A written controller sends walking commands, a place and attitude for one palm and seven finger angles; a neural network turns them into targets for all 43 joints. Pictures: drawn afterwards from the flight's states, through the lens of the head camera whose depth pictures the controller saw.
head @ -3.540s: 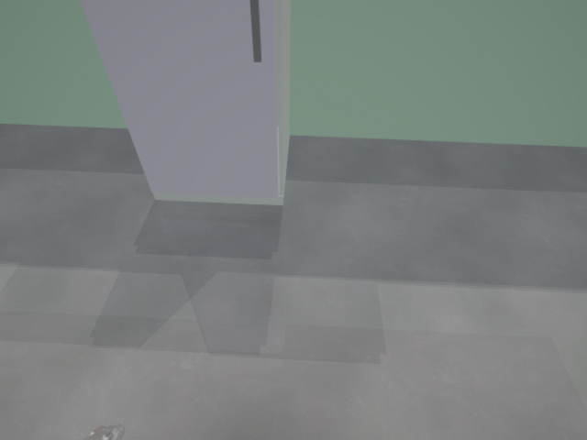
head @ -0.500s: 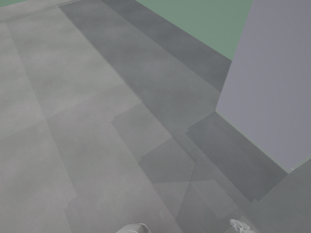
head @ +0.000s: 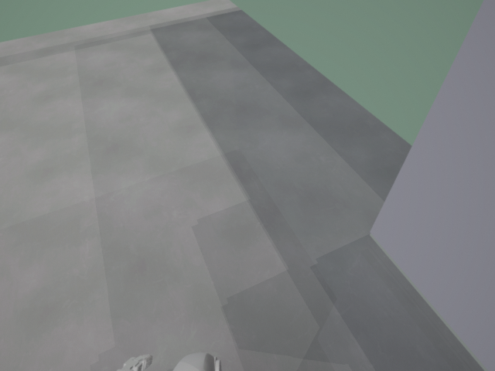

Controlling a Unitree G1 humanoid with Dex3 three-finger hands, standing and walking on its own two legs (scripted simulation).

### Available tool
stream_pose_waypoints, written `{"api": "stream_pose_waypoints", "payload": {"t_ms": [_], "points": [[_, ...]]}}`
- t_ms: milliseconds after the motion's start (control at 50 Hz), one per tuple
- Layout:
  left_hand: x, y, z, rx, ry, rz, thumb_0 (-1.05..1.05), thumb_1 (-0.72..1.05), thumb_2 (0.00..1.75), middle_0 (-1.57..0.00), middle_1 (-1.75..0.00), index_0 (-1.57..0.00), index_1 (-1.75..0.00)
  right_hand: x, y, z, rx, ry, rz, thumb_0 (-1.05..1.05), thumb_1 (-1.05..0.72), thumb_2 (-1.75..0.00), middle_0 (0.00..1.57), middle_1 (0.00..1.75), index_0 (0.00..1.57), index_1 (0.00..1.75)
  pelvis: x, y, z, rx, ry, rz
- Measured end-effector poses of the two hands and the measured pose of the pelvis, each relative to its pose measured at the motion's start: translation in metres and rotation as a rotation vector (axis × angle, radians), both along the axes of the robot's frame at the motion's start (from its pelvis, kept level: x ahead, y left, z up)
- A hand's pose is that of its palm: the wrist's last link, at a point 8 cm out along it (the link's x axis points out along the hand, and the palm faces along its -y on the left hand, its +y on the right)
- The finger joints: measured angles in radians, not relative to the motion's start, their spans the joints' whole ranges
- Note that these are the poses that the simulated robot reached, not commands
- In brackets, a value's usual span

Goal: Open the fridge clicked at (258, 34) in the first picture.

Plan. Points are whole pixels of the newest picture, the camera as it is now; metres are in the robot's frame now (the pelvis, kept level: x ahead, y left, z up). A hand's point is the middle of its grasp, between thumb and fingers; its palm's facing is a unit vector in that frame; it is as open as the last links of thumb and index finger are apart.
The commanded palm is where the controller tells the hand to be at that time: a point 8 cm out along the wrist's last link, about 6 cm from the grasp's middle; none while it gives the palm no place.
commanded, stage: walk to a spot facing it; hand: right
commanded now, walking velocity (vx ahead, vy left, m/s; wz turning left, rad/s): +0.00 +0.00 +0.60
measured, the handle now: out of the picture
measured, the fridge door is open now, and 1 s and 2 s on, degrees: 0 0 0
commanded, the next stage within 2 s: turn to face it in 0.14 s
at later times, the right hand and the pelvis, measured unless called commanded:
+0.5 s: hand (312, 329) +0.23 -0.11 -0.16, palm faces -0.17 +0.97 -0.20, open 7.4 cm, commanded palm none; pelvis +0.08 +0.04 -0.01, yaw +8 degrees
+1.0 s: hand out of the picture +0.13 -0.18 -0.16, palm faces +0.17 +0.95 -0.27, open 7.4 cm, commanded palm none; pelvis +0.06 +0.05 +0.00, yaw -8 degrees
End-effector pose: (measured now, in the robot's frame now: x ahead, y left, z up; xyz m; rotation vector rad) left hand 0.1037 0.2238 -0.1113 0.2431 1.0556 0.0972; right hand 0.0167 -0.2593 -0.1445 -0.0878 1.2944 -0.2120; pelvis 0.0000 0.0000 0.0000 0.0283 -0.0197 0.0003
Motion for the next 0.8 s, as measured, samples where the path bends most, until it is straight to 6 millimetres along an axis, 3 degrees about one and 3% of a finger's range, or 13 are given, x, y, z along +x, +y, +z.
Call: {"api": "stream_pose_waypoints", "payload": {"t_ms": [100,220,260,320,440,560,660,800], "points": [[-0.041,0.027,-0.012,0.016,0.128,0.155,-0.01,0.93,0.90,-0.21,-0.30,-0.20,-0.30,0.077,0.015,0.006,-0.001,-0.058,0.113,0.01,-0.91,-0.90,0.19,0.30,0.19,0.30,0.020,0.004,-0.001,-0.011,0.004,0.066],[-0.088,0.058,-0.044,-0.015,0.262,0.313,0.00,0.91,0.90,-0.21,-0.30,-0.20,-0.30,0.169,0.052,0.005,-0.044,-0.154,0.283,0.01,-0.91,-0.90,0.19,0.30,0.19,0.30,0.048,0.027,-0.021,-0.038,0.005,0.143],[-0.096,0.067,-0.054,-0.022,0.302,0.341,0.00,0.91,0.90,-0.21,-0.30,-0.20,-0.30,0.191,0.063,0.005,-0.063,-0.196,0.316,0.01,-0.91,-0.90,0.20,0.30,0.19,0.30,0.052,0.033,-0.027,-0.035,0.005,0.164],[-0.093,0.071,-0.054,-0.023,0.317,0.364,0.00,0.91,0.90,-0.20,-0.30,-0.20,-0.30,0.206,0.075,0.012,-0.077,-0.213,0.338,0.01,-0.91,-0.90,0.20,0.30,0.20,0.30,0.057,0.038,-0.023,-0.031,-0.004,0.180],[-0.070,0.058,-0.042,-0.060,0.267,0.355,0.00,0.91,0.90,-0.20,-0.30,-0.19,-0.30,0.214,0.094,0.018,-0.048,-0.207,0.356,0.01,-0.91,-0.90,0.20,0.30,0.20,0.30,0.071,0.041,-0.010,-0.022,-0.002,0.166],[-0.048,0.029,-0.039,-0.084,0.280,0.280,0.00,0.91,0.90,-0.20,-0.30,-0.19,-0.30,0.205,0.094,0.004,0.029,-0.226,0.266,0.01,-0.91,-0.90,0.20,0.30,0.20,0.30,0.079,0.033,-0.012,0.002,-0.010,0.092],[-0.033,0.017,-0.036,-0.049,0.283,0.213,0.01,0.92,0.90,-0.21,-0.30,-0.20,-0.30,0.174,0.069,-0.015,0.050,-0.155,0.155,0.01,-0.91,-0.90,0.20,0.30,0.20,0.30,0.080,0.020,-0.017,0.003,0.006,0.034],[-0.013,0.024,-0.019,-0.015,0.265,0.151,0.01,0.91,0.90,-0.21,-0.30,-0.20,-0.30,0.121,0.034,-0.004,-0.008,-0.028,0.057,0.01,-0.91,-0.90,0.20,0.30,0.20,0.30,0.077,0.017,-0.002,0.004,0.035,-0.016]]}}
